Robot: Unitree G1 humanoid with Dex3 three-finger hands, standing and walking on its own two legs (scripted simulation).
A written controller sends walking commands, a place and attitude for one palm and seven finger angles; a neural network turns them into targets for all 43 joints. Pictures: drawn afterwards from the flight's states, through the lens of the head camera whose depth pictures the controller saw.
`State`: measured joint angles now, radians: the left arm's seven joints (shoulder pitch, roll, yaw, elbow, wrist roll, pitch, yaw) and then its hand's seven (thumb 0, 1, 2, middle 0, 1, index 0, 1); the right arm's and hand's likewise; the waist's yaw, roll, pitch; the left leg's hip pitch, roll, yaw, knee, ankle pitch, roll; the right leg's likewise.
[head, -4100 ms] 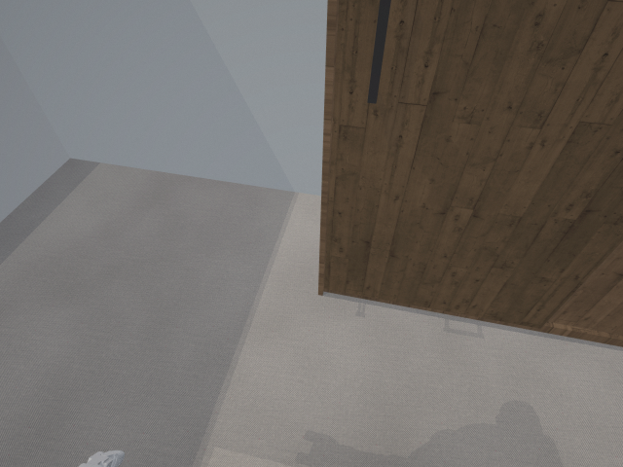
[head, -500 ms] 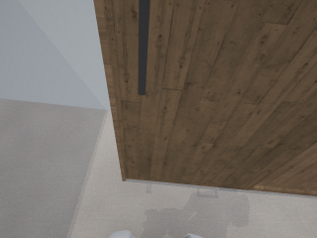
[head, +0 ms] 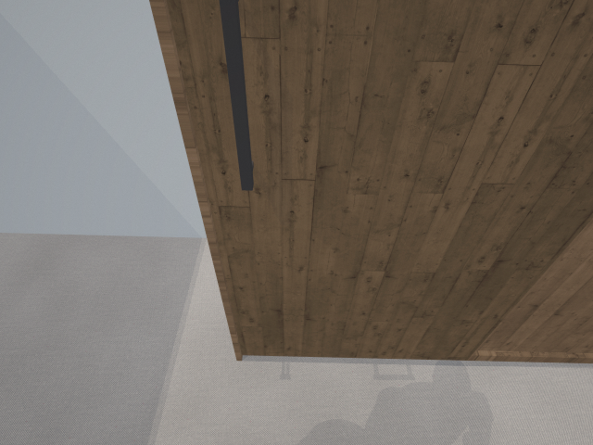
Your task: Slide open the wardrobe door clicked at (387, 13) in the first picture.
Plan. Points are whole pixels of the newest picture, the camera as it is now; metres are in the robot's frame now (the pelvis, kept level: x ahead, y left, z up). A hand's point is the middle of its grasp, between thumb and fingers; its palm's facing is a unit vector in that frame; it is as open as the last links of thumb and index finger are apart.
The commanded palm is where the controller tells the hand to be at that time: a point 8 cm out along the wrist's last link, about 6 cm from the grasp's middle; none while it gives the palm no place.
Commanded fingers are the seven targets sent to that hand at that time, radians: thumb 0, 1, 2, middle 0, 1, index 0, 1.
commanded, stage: come to a stop and stand still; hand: left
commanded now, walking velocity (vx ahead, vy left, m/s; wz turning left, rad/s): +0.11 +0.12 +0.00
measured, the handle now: (241, 103) +0.52 +0.11 +0.22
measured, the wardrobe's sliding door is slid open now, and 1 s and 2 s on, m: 0.00 0.00 0.00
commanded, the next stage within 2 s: look again from close up in 0.74 s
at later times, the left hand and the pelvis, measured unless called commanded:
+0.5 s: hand out of the picture +0.01 +0.21 -0.20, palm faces +0.05 -0.98 -0.17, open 7.4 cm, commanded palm none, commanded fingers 0.00 0.90 0.90 -0.20 -0.30 -0.20 -0.30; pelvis +0.02 +0.05 -0.02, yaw +1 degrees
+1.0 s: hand out of the picture +0.00 +0.23 -0.18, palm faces +0.01 -0.97 -0.23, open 7.4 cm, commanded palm none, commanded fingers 0.00 0.90 0.90 -0.20 -0.30 -0.20 -0.30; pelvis +0.00 +0.04 -0.01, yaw +0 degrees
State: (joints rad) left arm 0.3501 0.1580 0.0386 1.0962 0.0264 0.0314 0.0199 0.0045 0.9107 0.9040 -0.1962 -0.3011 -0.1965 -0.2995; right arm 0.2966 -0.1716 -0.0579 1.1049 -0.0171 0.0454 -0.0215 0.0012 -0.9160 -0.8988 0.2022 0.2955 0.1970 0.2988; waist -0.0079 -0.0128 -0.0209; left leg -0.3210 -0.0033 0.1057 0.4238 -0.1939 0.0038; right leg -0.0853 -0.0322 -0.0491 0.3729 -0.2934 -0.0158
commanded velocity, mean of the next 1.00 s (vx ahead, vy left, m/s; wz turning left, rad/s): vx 0.01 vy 0.01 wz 0.00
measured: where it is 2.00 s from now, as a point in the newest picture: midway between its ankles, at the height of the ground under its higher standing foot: outside the picture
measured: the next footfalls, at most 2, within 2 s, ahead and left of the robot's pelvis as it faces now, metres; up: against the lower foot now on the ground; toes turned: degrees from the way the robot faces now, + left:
left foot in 0.26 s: +0.06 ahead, +0.13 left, +0.00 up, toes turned +6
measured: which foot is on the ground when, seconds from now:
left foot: up 0.00-0.24, down 0.26-1.00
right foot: down 0.00-1.00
